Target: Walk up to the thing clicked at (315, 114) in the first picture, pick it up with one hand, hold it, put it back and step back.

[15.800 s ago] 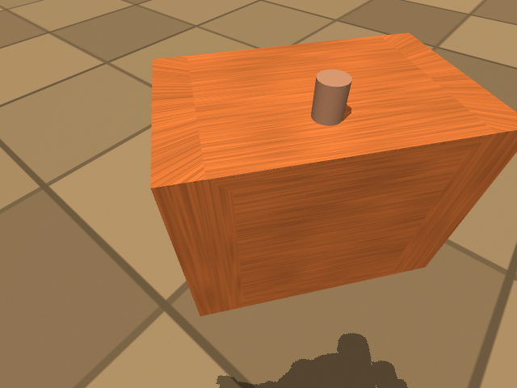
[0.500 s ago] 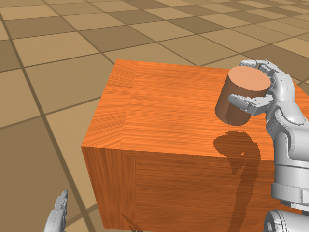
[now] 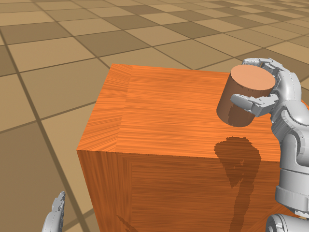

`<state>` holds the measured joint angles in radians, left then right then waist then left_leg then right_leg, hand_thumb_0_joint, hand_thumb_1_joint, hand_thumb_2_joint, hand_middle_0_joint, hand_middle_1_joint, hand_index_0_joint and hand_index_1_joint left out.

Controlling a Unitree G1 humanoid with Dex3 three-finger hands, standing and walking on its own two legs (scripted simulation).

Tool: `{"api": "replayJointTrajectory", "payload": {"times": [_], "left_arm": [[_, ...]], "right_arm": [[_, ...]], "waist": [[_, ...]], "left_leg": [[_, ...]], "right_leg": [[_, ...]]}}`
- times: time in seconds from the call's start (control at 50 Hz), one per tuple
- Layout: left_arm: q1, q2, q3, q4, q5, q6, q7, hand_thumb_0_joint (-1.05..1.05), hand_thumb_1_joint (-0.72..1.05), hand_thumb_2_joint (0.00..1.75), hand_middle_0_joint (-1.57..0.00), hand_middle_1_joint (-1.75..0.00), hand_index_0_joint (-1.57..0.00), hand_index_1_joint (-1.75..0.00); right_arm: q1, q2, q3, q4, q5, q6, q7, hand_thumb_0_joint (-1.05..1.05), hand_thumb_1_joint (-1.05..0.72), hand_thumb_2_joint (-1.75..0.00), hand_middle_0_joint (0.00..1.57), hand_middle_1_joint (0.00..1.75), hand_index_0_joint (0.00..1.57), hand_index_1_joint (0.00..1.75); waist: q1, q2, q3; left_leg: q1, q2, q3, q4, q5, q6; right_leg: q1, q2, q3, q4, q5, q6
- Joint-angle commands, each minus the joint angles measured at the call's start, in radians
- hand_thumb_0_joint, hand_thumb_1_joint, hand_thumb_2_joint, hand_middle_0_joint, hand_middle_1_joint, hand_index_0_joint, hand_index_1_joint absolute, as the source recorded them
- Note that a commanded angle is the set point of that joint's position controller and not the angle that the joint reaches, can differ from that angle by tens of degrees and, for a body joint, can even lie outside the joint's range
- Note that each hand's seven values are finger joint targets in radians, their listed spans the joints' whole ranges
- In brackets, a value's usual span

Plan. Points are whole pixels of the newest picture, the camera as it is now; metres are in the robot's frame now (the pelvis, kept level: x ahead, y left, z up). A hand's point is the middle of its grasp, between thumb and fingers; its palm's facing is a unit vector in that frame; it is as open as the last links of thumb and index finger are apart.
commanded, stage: hold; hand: right
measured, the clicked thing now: (242, 96) +0.36 -0.17 +0.25
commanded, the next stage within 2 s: none
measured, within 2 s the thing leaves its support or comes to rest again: neither
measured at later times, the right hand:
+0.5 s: hand (255, 82) +0.34 -0.17 +0.29, palm faces +0.14 +0.99 -0.02, open 11.8 cm
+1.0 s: hand (258, 86) +0.33 -0.17 +0.29, palm faces +0.15 +0.99 -0.03, open 11.8 cm
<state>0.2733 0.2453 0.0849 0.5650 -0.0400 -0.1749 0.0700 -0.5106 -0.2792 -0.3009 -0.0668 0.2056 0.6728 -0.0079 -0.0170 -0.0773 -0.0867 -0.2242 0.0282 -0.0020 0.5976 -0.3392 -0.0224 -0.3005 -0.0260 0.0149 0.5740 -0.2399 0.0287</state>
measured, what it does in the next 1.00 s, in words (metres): stands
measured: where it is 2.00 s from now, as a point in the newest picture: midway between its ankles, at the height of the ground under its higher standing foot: outside the picture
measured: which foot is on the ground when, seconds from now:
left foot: down 0.00-1.00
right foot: down 0.00-1.00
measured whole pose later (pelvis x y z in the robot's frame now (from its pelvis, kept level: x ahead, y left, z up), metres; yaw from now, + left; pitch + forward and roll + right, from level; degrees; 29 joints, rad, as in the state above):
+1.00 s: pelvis +0.00 +0.00 +0.00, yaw +0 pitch -3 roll +0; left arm 0.25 0.25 0.07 0.64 -0.04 -0.22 0.07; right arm -0.50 -0.30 -0.32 -0.18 0.22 0.78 0.02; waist -0.02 -0.08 -0.09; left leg -0.20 0.03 0.00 0.59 -0.34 -0.02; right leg -0.28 -0.03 0.02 0.56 -0.23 0.03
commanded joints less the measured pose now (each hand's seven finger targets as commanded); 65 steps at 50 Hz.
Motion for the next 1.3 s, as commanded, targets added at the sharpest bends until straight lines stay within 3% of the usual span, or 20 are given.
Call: {"api": "replayJointTrajectory", "payload": {"times": [0.0,0.02,0.04,0.06,0.12,0.2,0.26,0.34,0.36,0.4,0.54,0.66,0.74,0.84,1.02,1.16,1.2,1.24,1.26,1.28], "left_arm": [[-0.157,0.113,0.027,-0.179,0.002,-0.073,0.007,0.00,-0.53,0.04,-0.04,-0.05,-0.05,-0.05],[-0.157,0.108,0.019,-0.161,0.004,-0.074,0.005,0.00,-0.53,0.04,-0.04,-0.05,-0.05,-0.05],[-0.122,0.101,0.029,-0.122,0.003,-0.071,0.005,0.00,-0.53,0.04,-0.04,-0.05,-0.05,-0.05],[-0.133,0.084,0.004,-0.119,0.002,-0.075,0.003,0.00,-0.53,0.04,-0.04,-0.05,-0.05,-0.05],[-0.152,0.143,0.061,-0.158,0.000,-0.094,0.002,0.00,-0.53,0.03,-0.04,-0.05,-0.05,-0.05],[-0.131,0.079,0.010,-0.088,0.000,-0.087,-0.008,0.00,-0.53,0.04,-0.05,-0.05,-0.05,-0.05],[-0.195,0.155,0.068,-0.159,0.002,-0.102,0.003,0.00,-0.53,0.04,-0.04,-0.05,-0.05,-0.05],[-0.163,0.099,0.020,-0.093,0.001,-0.094,0.002,0.00,-0.53,0.04,-0.04,-0.05,-0.05,-0.05],[-0.198,0.138,0.047,-0.166,0.002,-0.105,0.006,0.00,-0.53,0.04,-0.04,-0.05,-0.05,-0.05],[-0.170,0.097,0.004,-0.120,0.003,-0.097,0.001,0.00,-0.53,0.04,-0.04,-0.05,-0.05,-0.05],[-0.176,0.145,0.050,-0.099,-0.002,-0.096,0.000,0.00,-0.53,0.04,-0.04,-0.05,-0.05,-0.05],[-0.170,0.107,0.009,-0.122,-0.003,-0.098,-0.003,0.00,-0.53,0.04,-0.04,-0.05,-0.05,-0.05],[-0.172,0.133,0.042,-0.083,0.002,-0.105,0.002,0.00,-0.53,0.04,-0.04,-0.05,-0.05,-0.05],[-0.171,0.112,0.023,-0.106,0.002,-0.106,-0.001,0.00,-0.53,0.04,-0.04,-0.05,-0.05,-0.05],[-0.198,0.118,0.021,-0.082,0.000,-0.110,0.005,0.00,-0.53,0.04,-0.05,-0.05,-0.05,-0.05],[-0.165,0.148,0.056,-0.070,0.001,-0.120,0.005,0.00,-0.53,0.04,-0.05,-0.05,-0.05,-0.05],[-0.143,0.093,0.008,-0.027,0.001,-0.116,-0.006,0.00,-0.53,0.04,-0.05,-0.05,-0.05,-0.05],[-0.162,0.117,0.034,-0.055,0.002,-0.124,-0.002,0.00,-0.53,0.04,-0.04,-0.05,-0.05,-0.05],[-0.198,0.144,0.048,-0.111,0.002,-0.134,0.000,0.00,-0.53,0.04,-0.04,-0.05,-0.05,-0.05],[-0.164,0.112,0.023,-0.054,0.006,-0.128,-0.002,0.00,-0.53,0.04,-0.04,-0.05,-0.05,-0.05]], "right_arm": [[-0.503,-0.205,-0.059,-0.223,0.014,-0.074,0.005,0.00,0.03,-1.31,1.21,1.43,1.27,1.43],[-0.518,-0.229,-0.073,-0.217,0.013,-0.068,0.010,0.00,0.02,-1.31,1.21,1.43,1.27,1.43],[-0.554,-0.202,-0.044,-0.268,0.012,-0.071,0.015,0.00,0.02,-1.31,1.21,1.43,1.27,1.43],[-0.534,-0.204,-0.048,-0.250,0.014,-0.065,0.019,0.00,-0.01,-1.31,1.22,1.43,1.28,1.43],[-0.523,-0.240,-0.087,-0.256,0.021,-0.052,0.028,0.00,-0.01,-1.32,1.22,1.44,1.28,1.44],[-0.556,-0.232,-0.082,-0.341,0.026,-0.047,0.025,0.00,-0.03,-1.29,1.20,1.41,1.26,1.41],[-0.534,-0.249,-0.104,-0.326,0.033,-0.031,0.017,0.00,-0.05,-1.32,1.23,1.44,1.29,1.44],[-0.542,-0.253,-0.099,-0.329,0.027,-0.018,0.008,0.00,-0.01,-1.32,1.22,1.44,1.28,1.44],[-0.535,-0.246,-0.096,-0.319,0.028,-0.008,0.009,0.00,-0.01,-1.31,1.22,1.43,1.28,1.43],[-0.528,-0.246,-0.097,-0.311,0.028,0.003,0.010,0.00,0.00,-1.32,1.22,1.44,1.28,1.44],[-0.524,-0.239,-0.090,-0.298,0.033,0.039,0.027,0.00,0.03,-1.32,1.21,1.44,1.28,1.44],[-0.526,-0.251,-0.099,-0.290,0.034,0.036,0.027,0.00,0.03,-1.31,1.20,1.43,1.27,1.43],[-0.531,-0.282,-0.131,-0.279,0.030,0.024,0.018,0.00,0.02,-1.31,1.21,1.43,1.28,1.43],[-0.541,-0.272,-0.113,-0.397,0.027,-0.006,0.013,0.00,0.05,-1.31,1.20,1.43,1.27,1.43],[-0.507,-0.233,-0.078,-0.334,0.035,0.016,0.033,0.00,0.03,-1.30,1.20,1.42,1.26,1.42],[-0.503,-0.253,-0.105,-0.267,0.043,0.041,0.039,0.00,0.03,-1.30,1.19,1.42,1.26,1.42],[-0.537,-0.259,-0.103,-0.284,0.043,0.039,0.036,0.00,0.02,-1.30,1.20,1.42,1.26,1.42],[-0.542,-0.251,-0.100,-0.283,0.041,0.036,0.029,0.00,0.02,-1.31,1.21,1.43,1.28,1.43],[-0.531,-0.271,-0.125,-0.262,0.044,0.034,0.025,0.00,0.00,-1.32,1.22,1.44,1.29,1.44],[-0.584,-0.282,-0.114,-0.324,0.038,0.020,0.023,0.00,0.02,-1.31,1.22,1.44,1.28,1.44]], "waist": [[0.004,0.064,-0.173],[0.004,0.044,-0.166],[0.017,0.036,-0.183],[0.007,0.038,-0.163],[0.015,0.056,-0.225],[-0.005,0.021,-0.217],[0.001,0.065,-0.227],[-0.012,0.045,-0.214],[-0.002,0.072,-0.229],[-0.012,0.065,-0.220],[0.009,0.069,-0.190],[0.001,0.103,-0.178],[-0.002,0.040,-0.196],[-0.008,0.043,-0.262],[-0.005,0.040,-0.183],[0.014,0.077,-0.161],[0.004,0.046,-0.145],[0.007,0.061,-0.163],[0.004,0.084,-0.172],[-0.004,0.059,-0.187]], "left_leg": [[-0.078,-0.039,0.066,-0.123,0.179,0.003],[-0.085,-0.037,0.065,-0.126,0.165,0.003],[-0.086,-0.036,0.061,-0.127,0.167,0.005],[-0.086,-0.033,0.059,-0.133,0.161,0.003],[-0.062,-0.035,0.061,-0.121,0.220,0.000],[-0.059,-0.031,0.060,-0.119,0.223,0.005],[-0.051,-0.032,0.061,-0.130,0.195,0.002],[-0.052,-0.034,0.065,-0.125,0.185,0.007],[-0.043,-0.034,0.066,-0.124,0.206,0.003],[-0.037,-0.031,0.062,-0.124,0.216,0.002],[-0.063,-0.027,0.056,-0.138,0.215,-0.004],[-0.054,-0.026,0.059,-0.140,0.222,-0.006],[-0.056,-0.023,0.057,-0.137,0.190,0.001],[-0.035,-0.025,0.057,-0.124,0.236,0.004],[-0.060,-0.037,0.065,-0.131,0.179,0.008],[-0.072,-0.037,0.068,-0.139,0.175,0.001],[-0.078,-0.032,0.062,-0.143,0.152,0.003],[-0.078,-0.034,0.062,-0.143,0.146,0.003],[-0.071,-0.034,0.064,-0.142,0.146,0.001],[-0.069,-0.033,0.062,-0.138,0.138,0.005]], "right_leg": [[0.178,0.025,-0.029,-0.076,0.113,-0.034],[0.168,0.027,-0.030,-0.076,0.096,-0.034],[0.184,0.029,-0.030,-0.078,0.098,-0.035],[0.169,0.033,-0.033,-0.077,0.093,-0.036],[0.206,0.031,-0.028,-0.064,0.154,-0.036],[0.197,0.033,-0.030,-0.059,0.169,-0.033],[0.195,0.032,-0.028,-0.067,0.133,-0.035],[0.191,0.032,-0.023,-0.068,0.134,-0.033],[0.195,0.032,-0.027,-0.063,0.151,-0.035],[0.185,0.036,-0.032,-0.061,0.159,-0.034],[0.190,0.039,-0.033,-0.069,0.144,-0.039],[0.185,0.039,-0.029,-0.066,0.153,-0.041],[0.191,0.041,-0.030,-0.073,0.126,-0.037],[0.212,0.041,-0.031,-0.059,0.175,-0.036],[0.182,0.032,-0.024,-0.078,0.131,-0.030],[0.186,0.032,-0.024,-0.081,0.112,-0.036],[0.166,0.037,-0.026,-0.082,0.087,-0.037],[0.178,0.034,-0.024,-0.086,0.081,-0.037],[0.175,0.034,-0.026,-0.084,0.080,-0.037],[0.173,0.036,-0.024,-0.082,0.075,-0.035]]}}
